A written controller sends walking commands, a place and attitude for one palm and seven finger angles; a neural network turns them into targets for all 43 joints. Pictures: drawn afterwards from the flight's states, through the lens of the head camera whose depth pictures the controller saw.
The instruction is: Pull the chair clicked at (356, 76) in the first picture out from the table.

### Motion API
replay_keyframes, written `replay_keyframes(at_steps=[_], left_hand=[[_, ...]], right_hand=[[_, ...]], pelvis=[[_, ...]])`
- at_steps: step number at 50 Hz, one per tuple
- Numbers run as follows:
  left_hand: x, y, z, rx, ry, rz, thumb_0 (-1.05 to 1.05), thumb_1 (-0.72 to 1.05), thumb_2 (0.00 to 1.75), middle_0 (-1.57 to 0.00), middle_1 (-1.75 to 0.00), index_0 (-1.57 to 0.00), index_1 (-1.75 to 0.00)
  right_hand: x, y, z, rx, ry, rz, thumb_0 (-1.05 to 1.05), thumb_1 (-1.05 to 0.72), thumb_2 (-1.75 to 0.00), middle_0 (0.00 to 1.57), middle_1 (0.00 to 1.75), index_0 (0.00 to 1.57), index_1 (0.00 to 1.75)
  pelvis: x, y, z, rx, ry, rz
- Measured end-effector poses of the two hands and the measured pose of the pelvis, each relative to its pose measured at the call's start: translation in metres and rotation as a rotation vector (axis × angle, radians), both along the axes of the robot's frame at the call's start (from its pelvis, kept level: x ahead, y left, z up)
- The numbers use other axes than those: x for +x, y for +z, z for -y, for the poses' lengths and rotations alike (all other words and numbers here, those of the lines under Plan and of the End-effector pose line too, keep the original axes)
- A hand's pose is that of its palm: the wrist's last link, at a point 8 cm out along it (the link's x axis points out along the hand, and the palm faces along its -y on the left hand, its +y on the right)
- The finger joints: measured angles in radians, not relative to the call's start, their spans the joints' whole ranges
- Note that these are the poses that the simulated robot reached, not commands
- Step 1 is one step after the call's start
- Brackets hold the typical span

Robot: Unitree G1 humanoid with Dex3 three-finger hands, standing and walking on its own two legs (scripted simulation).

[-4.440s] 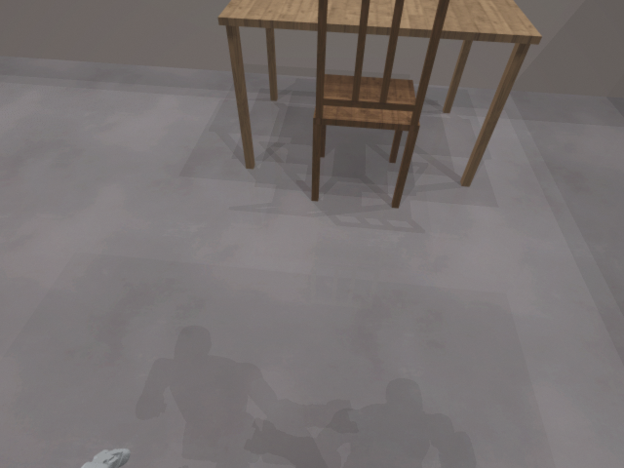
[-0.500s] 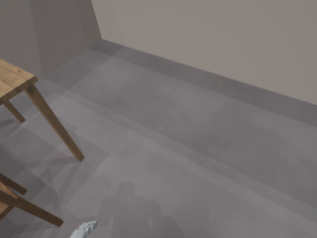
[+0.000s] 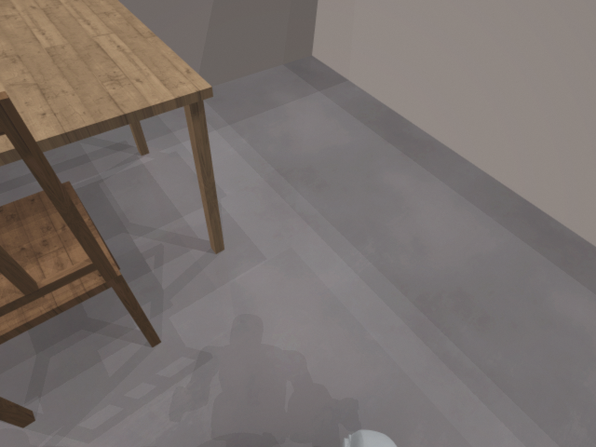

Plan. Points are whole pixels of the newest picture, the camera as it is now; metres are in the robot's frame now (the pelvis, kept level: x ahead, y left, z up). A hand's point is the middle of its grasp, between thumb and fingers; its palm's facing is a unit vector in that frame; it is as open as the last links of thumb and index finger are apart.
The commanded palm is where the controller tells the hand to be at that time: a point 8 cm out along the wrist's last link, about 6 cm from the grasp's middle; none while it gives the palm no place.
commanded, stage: turn to face it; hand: left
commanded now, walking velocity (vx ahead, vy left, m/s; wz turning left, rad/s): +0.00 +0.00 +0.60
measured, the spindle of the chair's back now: out of the picture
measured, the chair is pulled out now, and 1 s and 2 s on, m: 0.00 0.00 0.00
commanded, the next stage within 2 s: take the last steps up to it in 1.12 s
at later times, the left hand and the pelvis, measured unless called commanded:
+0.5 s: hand out of the picture -0.01 +0.15 -0.14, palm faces +0.33 -0.90 -0.28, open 7.4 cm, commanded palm none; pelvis -0.03 -0.06 +0.01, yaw +19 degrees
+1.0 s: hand out of the picture -0.11 +0.22 -0.16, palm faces +0.57 -0.79 -0.25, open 7.4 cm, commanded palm none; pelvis -0.05 +0.00 +0.01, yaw +33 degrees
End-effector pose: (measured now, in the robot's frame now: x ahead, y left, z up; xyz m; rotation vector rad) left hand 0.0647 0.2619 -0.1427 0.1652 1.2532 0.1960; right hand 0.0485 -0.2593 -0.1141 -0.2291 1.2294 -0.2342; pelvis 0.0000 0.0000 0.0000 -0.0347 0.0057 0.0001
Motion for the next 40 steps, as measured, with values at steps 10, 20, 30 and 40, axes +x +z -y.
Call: replay_keyframes(at_steps=[10, 20, 30, 40], left_hand=[[-0.032, 0.017, 0.003, 0.049, 0.097, 0.025, 0.01, 0.91, 0.90, -0.20, -0.30, -0.20, -0.30], [-0.075, 0.031, 0.055, 0.078, 0.207, 0.090, 0.00, 0.90, 0.90, -0.20, -0.30, -0.21, -0.30], [-0.129, 0.025, 0.070, 0.034, 0.337, 0.047, 0.00, 0.90, 0.90, -0.21, -0.30, -0.21, -0.30], [-0.214, -0.013, 0.033, -0.017, 0.505, -0.086, 0.00, 0.90, 0.90, -0.20, -0.30, -0.21, -0.30]], right_hand=[[0.025, -0.005, 0.007, 0.040, 0.113, 0.017, 0.00, -0.91, -0.90, 0.20, 0.30, 0.20, 0.30], [0.045, -0.027, 0.033, 0.098, 0.233, -0.012, 0.00, -0.91, -0.90, 0.20, 0.30, 0.20, 0.30], [0.071, -0.019, 0.019, 0.073, 0.390, -0.066, 0.00, -0.91, -0.90, 0.19, 0.30, 0.19, 0.30], [0.116, -0.005, -0.067, 0.028, 0.597, 0.055, 0.00, -0.91, -0.90, 0.19, 0.30, 0.19, 0.30]], pelvis=[[-0.011, 0.003, 0.016, 0.008, 0.118, -0.008], [-0.026, -0.001, 0.053, 0.042, 0.261, 0.002], [-0.033, 0.004, 0.052, 0.066, 0.406, -0.002], [-0.051, -0.010, 0.015, 0.032, 0.507, -0.016]])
